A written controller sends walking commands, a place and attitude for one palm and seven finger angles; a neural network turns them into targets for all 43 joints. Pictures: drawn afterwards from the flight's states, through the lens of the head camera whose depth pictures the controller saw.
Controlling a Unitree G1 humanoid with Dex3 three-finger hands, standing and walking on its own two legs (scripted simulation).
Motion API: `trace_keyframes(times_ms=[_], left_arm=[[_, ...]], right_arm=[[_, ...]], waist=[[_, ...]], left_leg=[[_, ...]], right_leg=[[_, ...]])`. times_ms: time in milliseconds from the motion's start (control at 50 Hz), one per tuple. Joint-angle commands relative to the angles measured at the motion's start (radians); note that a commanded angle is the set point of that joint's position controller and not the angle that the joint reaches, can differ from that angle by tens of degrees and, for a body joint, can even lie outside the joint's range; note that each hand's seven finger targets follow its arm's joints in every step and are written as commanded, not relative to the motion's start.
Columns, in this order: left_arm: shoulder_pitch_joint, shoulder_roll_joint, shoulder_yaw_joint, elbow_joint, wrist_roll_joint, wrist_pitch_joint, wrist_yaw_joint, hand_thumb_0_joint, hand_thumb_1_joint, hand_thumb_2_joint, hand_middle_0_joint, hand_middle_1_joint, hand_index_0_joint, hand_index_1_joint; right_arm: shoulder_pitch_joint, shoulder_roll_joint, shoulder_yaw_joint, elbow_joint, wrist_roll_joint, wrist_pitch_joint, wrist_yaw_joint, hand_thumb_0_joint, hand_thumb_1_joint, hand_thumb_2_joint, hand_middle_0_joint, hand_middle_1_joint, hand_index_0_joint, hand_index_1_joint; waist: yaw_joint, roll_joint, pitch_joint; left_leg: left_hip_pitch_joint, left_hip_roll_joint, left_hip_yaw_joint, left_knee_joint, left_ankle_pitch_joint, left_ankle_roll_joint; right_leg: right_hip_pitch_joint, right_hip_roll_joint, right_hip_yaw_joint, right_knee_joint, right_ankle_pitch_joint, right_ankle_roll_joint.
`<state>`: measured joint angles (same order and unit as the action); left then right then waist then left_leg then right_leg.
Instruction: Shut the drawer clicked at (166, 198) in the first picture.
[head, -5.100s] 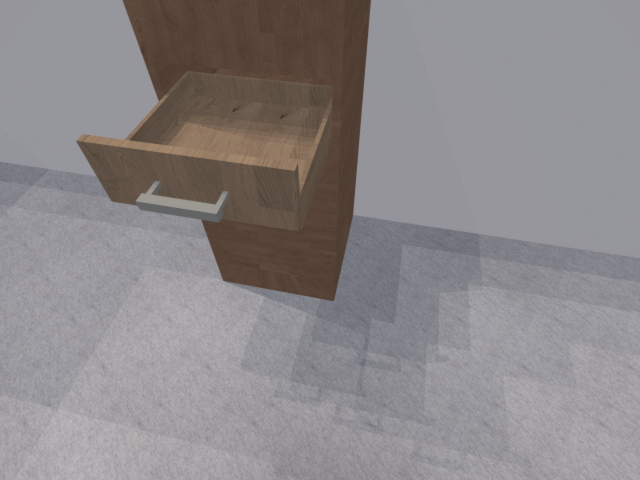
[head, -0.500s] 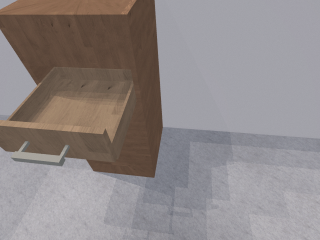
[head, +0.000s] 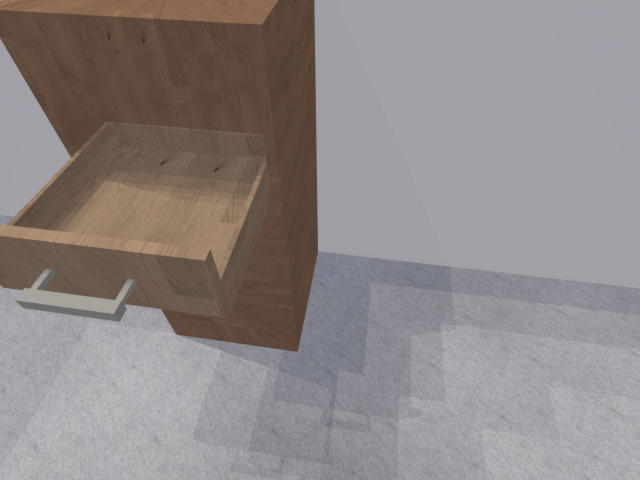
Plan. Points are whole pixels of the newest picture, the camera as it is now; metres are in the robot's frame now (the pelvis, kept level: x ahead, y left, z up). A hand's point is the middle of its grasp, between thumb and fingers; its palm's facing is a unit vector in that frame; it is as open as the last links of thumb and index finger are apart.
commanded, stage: look again from close up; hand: left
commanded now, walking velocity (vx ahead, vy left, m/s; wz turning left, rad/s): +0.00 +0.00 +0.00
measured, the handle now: (79, 292) +0.35 +0.37 +0.01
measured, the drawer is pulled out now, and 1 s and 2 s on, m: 0.29 0.29 0.29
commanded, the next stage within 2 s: shuffle to correct the standing spot in 0.04 s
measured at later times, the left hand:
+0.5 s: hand out of the picture +0.04 +0.22 -0.17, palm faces +0.00 -0.97 -0.24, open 7.4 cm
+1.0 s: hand out of the picture +0.06 +0.28 -0.18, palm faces +0.01 -0.96 -0.27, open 7.4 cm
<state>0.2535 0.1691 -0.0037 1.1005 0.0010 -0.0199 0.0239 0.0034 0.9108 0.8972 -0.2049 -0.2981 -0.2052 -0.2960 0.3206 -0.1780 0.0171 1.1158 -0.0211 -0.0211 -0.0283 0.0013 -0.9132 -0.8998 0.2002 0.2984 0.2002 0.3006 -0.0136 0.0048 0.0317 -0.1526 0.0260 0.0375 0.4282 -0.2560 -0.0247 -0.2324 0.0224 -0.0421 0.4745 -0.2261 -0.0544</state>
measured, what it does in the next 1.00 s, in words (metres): lifts its left foot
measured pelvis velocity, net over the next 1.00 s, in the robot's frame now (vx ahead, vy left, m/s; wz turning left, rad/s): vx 0.01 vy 0.09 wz -0.06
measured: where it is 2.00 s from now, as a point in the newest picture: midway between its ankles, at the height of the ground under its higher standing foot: outside the picture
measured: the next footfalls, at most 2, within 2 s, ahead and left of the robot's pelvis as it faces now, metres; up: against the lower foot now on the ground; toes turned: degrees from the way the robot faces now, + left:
left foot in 1.06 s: +0.07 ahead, +0.24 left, +0.00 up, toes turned -1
right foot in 1.28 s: +0.05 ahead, +0.03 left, +0.00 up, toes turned -14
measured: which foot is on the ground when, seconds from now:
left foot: down 0.00-0.86, up 0.88-1.00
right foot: down 0.00-1.00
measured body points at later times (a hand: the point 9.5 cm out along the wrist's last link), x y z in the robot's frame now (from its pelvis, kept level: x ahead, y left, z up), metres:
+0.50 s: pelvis +0.01 +0.03 +0.00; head +0.02 +0.02 +0.45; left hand +0.04 +0.27 -0.15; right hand +0.01 -0.20 -0.16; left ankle -0.02 +0.14 -0.74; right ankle +0.02 -0.08 -0.74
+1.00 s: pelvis +0.01 +0.09 -0.01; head +0.05 +0.08 +0.43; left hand +0.06 +0.33 -0.16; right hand +0.05 -0.15 -0.17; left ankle +0.00 +0.20 -0.71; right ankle +0.02 -0.08 -0.74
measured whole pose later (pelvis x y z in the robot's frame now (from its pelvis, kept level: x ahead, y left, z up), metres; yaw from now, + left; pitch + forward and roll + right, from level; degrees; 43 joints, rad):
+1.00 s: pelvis +0.01 +0.09 -0.01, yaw -3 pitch +1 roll +3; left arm 0.24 0.18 0.06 0.97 0.04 0.01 0.06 0.00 0.90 0.90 -0.21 -0.30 -0.21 -0.30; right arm 0.23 -0.18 -0.04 0.96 -0.02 0.04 0.00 0.00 -0.91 -0.90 0.20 0.30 0.20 0.30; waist 0.03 -0.03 0.08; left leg -0.37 -0.03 0.06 0.81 -0.50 0.01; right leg -0.35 -0.13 0.04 0.65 -0.31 0.07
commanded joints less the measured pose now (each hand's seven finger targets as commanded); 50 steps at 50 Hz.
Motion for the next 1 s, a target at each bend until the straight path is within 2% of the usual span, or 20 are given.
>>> trace_keyframes(times_ms=[0,120,160,320,400,440,540,640,720,760,780,800,820,840,860,880,900,920,940,980], left_arm=[[0.028,0.131,0.021,-0.034,0.004,-0.017,0.003,0.000,0.900,0.900,-0.200,-0.300,-0.200,-0.300],[0.030,0.131,0.019,-0.024,0.005,-0.016,0.003,0.000,0.900,0.900,-0.200,-0.300,-0.200,-0.300],[0.023,0.155,0.026,-0.031,0.007,-0.021,0.003,0.000,0.900,0.900,-0.200,-0.300,-0.200,-0.300],[0.028,0.155,0.042,-0.053,0.013,-0.005,0.011,0.000,0.900,0.900,-0.200,-0.300,-0.200,-0.300],[0.021,0.157,0.052,-0.073,0.016,0.004,0.015,0.000,0.900,0.900,-0.200,-0.300,-0.200,-0.300],[0.021,0.157,0.054,-0.082,0.016,0.009,0.015,0.000,0.900,0.900,-0.200,-0.300,-0.200,-0.300],[0.020,0.147,0.062,-0.103,0.020,0.023,0.018,0.000,0.900,0.900,-0.200,-0.300,-0.200,-0.300],[0.018,0.113,0.063,-0.125,0.024,0.035,0.018,0.000,0.900,0.900,-0.200,-0.300,-0.200,-0.300],[0.020,0.099,0.062,-0.135,0.024,0.038,0.025,0.000,0.900,0.900,-0.200,-0.300,-0.200,-0.300],[0.038,0.091,0.062,-0.133,0.024,0.037,0.028,0.000,0.900,0.900,-0.200,-0.300,-0.200,-0.300],[0.059,0.092,0.063,-0.130,0.026,0.034,0.029,0.000,0.900,0.900,-0.200,-0.300,-0.200,-0.300],[0.082,0.105,0.067,-0.124,0.027,0.029,0.032,0.000,0.900,0.900,-0.200,-0.300,-0.200,-0.300],[0.103,0.146,0.075,-0.121,0.031,0.023,0.036,0.000,0.900,0.900,-0.200,-0.300,-0.200,-0.300],[0.136,0.203,0.089,-0.115,0.031,0.018,0.040,0.000,0.900,0.900,-0.200,-0.300,-0.200,-0.300],[0.163,0.235,0.101,-0.112,0.029,0.015,0.045,0.000,0.900,0.900,-0.200,-0.300,-0.200,-0.300],[0.157,0.235,0.111,-0.121,0.032,0.017,0.055,0.000,0.900,0.900,-0.200,-0.300,-0.200,-0.300],[0.115,0.234,0.115,-0.142,0.038,0.019,0.058,0.000,0.900,0.900,-0.200,-0.300,-0.200,-0.300],[0.049,0.228,0.113,-0.163,0.044,0.020,0.054,0.000,0.900,0.900,-0.200,-0.300,-0.200,-0.300],[-0.009,0.227,0.110,-0.183,0.046,0.021,0.045,0.000,0.900,0.900,-0.200,-0.300,-0.200,-0.300],[-0.066,0.228,0.112,-0.211,0.040,0.028,0.031,0.000,0.900,0.900,-0.200,-0.300,-0.200,-0.300]], right_arm=[[0.040,-0.090,-0.017,-0.023,0.005,-0.015,-0.005,0.000,-0.900,-0.900,0.200,0.300,0.200,0.300],[0.030,-0.092,-0.018,-0.016,0.006,-0.014,-0.007,0.000,-0.900,-0.900,0.200,0.300,0.200,0.300],[0.025,-0.115,-0.026,-0.021,0.006,-0.014,-0.007,0.000,-0.900,-0.900,0.200,0.300,0.200,0.300],[0.045,-0.082,-0.033,-0.044,0.002,0.008,0.001,0.000,-0.900,-0.900,0.200,0.300,0.200,0.300],[0.057,-0.084,-0.039,-0.062,0.001,0.011,0.002,0.000,-0.900,-0.900,0.200,0.300,0.200,0.300],[0.051,-0.087,-0.043,-0.072,0.000,0.012,0.003,0.000,-0.900,-0.900,0.200,0.300,0.200,0.300],[0.058,-0.100,-0.050,-0.099,-0.002,0.015,0.004,0.000,-0.900,-0.900,0.200,0.300,0.200,0.300],[0.038,-0.132,-0.062,-0.137,-0.005,0.022,0.001,0.000,-0.900,-0.900,0.200,0.300,0.200,0.300],[0.036,-0.128,-0.068,-0.157,-0.007,0.028,0.004,0.000,-0.900,-0.900,0.200,0.300,0.200,0.300],[0.023,-0.126,-0.068,-0.168,-0.007,0.033,0.007,0.000,-0.900,-0.900,0.200,0.300,0.200,0.300],[0.011,-0.128,-0.069,-0.176,-0.007,0.034,0.007,0.000,-0.900,-0.900,0.200,0.300,0.200,0.300],[-0.004,-0.130,-0.073,-0.185,-0.005,0.037,0.008,0.000,-0.900,-0.900,0.200,0.300,0.200,0.300],[-0.005,-0.115,-0.075,-0.199,-0.001,0.039,0.010,0.000,-0.900,-0.900,0.200,0.300,0.200,0.300],[-0.013,-0.089,-0.074,-0.209,0.001,0.043,0.014,0.000,-0.900,-0.900,0.200,0.300,0.200,0.300],[-0.057,-0.087,-0.076,-0.220,0.000,0.046,0.015,0.000,-0.900,-0.900,0.200,0.300,0.200,0.300],[-0.085,-0.095,-0.079,-0.236,-0.001,0.048,0.015,0.000,-0.900,-0.900,0.200,0.300,0.200,0.300],[-0.094,-0.086,-0.082,-0.244,0.000,0.045,0.020,0.000,-0.900,-0.900,0.200,0.300,0.200,0.300],[-0.071,-0.073,-0.080,-0.237,0.004,0.041,0.028,0.000,-0.900,-0.900,0.200,0.300,0.200,0.300],[-0.033,-0.062,-0.079,-0.219,0.010,0.039,0.034,0.000,-0.900,-0.900,0.200,0.300,0.200,0.300],[0.083,-0.045,-0.080,-0.165,0.015,0.027,0.036,0.000,-0.900,-0.900,0.200,0.300,0.200,0.300]], waist=[[0.010,0.015,0.017],[0.008,0.001,0.023],[0.011,-0.009,0.016],[0.016,-0.061,0.021],[0.017,-0.079,0.002],[0.020,-0.060,0.007],[0.027,-0.012,0.005],[0.038,0.103,0.011],[0.037,0.110,0.000],[0.046,0.091,0.004],[0.059,0.044,-0.005],[0.068,-0.018,-0.005],[0.070,-0.148,-0.024],[0.072,-0.297,-0.033],[0.099,-0.341,-0.010],[0.101,-0.317,-0.011],[0.089,-0.291,0.000],[0.053,-0.277,-0.010],[0.018,-0.269,-0.025],[-0.034,-0.207,-0.077]], left_leg=[[-0.062,0.070,-0.063,-0.077,0.070,0.042],[-0.052,0.073,-0.059,-0.077,0.072,0.041],[-0.049,0.066,-0.043,-0.067,0.058,0.038],[-0.068,0.045,0.002,-0.026,-0.009,0.021],[-0.064,0.048,0.006,-0.023,-0.001,0.021],[-0.062,0.054,0.006,-0.024,0.012,0.024],[-0.066,0.086,-0.019,-0.038,0.068,0.052],[-0.067,0.152,-0.074,-0.075,0.216,0.115],[-0.030,0.186,-0.083,-0.053,0.403,0.159],[-0.054,0.188,-0.070,-0.022,0.425,0.164],[-0.067,0.173,-0.065,0.012,0.421,0.154],[-0.107,0.137,-0.037,0.072,0.357,0.124],[-0.187,0.062,0.024,0.174,0.188,0.079],[-0.291,-0.027,0.066,0.310,-0.060,0.032],[-0.365,-0.041,0.031,0.459,-0.301,0.014],[-0.402,-0.007,-0.051,0.559,-0.345,0.017],[-0.395,0.018,-0.102,0.582,-0.350,0.024],[-0.343,0.030,-0.116,0.496,-0.337,0.028],[-0.240,0.019,-0.078,0.353,-0.273,0.021],[0.014,-0.055,0.050,0.101,-0.001,-0.002]], right_leg=[[0.035,-0.124,0.148,-0.115,0.067,-0.009],[0.031,-0.125,0.148,-0.119,0.085,-0.007],[0.037,-0.140,0.181,-0.130,0.102,-0.018],[0.007,-0.201,0.281,-0.143,0.069,-0.056],[0.004,-0.209,0.291,-0.114,0.097,-0.062],[-0.011,-0.203,0.285,-0.095,0.104,-0.060],[-0.041,-0.163,0.220,-0.006,0.079,-0.040],[-0.087,-0.090,0.086,0.146,-0.010,-0.007],[-0.125,-0.077,0.033,0.244,-0.154,0.006],[-0.095,-0.090,0.027,0.229,-0.140,0.007],[-0.067,-0.098,0.048,0.189,-0.072,0.002],[-0.028,-0.138,0.111,0.144,0.068,-0.016],[0.029,-0.252,0.253,0.074,0.174,-0.058],[0.093,-0.402,0.454,-0.027,0.283,-0.130],[0.100,-0.490,0.559,-0.103,0.365,-0.209],[0.100,-0.507,0.556,-0.106,0.385,-0.239],[0.039,-0.489,0.491,-0.094,0.343,-0.210],[-0.008,-0.439,0.399,-0.059,0.351,-0.162],[-0.075,-0.383,0.309,-0.021,0.349,-0.111],[-0.184,-0.280,0.203,0.066,0.221,-0.032]])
